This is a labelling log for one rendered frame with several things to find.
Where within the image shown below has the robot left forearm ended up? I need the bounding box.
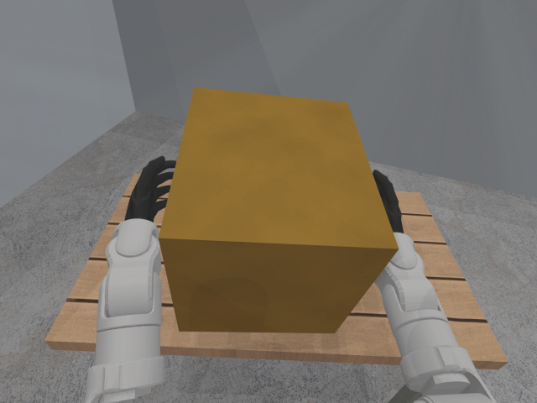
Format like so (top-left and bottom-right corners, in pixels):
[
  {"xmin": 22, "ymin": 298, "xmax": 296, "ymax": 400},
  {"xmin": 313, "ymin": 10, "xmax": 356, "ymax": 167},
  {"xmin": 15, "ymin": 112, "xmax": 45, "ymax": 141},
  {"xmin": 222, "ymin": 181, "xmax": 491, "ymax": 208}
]
[{"xmin": 85, "ymin": 218, "xmax": 164, "ymax": 403}]

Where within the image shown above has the carton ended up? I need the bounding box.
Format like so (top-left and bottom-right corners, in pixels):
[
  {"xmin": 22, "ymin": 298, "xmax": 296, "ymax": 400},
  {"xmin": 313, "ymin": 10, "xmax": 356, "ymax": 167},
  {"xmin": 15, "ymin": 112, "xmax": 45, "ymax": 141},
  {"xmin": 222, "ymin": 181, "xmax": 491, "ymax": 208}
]
[{"xmin": 159, "ymin": 87, "xmax": 399, "ymax": 333}]

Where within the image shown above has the table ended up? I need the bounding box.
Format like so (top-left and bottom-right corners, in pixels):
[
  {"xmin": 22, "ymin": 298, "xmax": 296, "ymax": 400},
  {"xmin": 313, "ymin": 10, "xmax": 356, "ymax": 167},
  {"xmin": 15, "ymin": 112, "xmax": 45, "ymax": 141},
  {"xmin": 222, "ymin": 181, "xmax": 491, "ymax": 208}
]
[{"xmin": 44, "ymin": 174, "xmax": 508, "ymax": 403}]

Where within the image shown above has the robot right forearm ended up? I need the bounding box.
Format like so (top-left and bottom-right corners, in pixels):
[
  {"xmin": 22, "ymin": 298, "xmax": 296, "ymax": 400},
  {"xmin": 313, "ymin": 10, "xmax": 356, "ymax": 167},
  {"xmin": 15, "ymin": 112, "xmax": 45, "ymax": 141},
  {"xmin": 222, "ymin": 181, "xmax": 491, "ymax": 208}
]
[{"xmin": 374, "ymin": 233, "xmax": 497, "ymax": 403}]

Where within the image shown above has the left robot hand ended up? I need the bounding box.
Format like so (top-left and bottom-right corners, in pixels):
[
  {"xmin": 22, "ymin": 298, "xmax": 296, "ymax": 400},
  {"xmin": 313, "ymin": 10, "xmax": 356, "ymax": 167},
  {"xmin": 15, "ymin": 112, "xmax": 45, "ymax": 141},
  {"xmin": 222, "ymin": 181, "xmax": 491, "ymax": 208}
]
[{"xmin": 124, "ymin": 156, "xmax": 176, "ymax": 222}]

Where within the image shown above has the right robot hand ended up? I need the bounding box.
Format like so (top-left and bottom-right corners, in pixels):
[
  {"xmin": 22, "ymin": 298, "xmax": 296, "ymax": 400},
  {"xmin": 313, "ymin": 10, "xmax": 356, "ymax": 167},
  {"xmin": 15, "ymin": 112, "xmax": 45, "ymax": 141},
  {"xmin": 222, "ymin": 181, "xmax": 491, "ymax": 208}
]
[{"xmin": 373, "ymin": 170, "xmax": 404, "ymax": 233}]

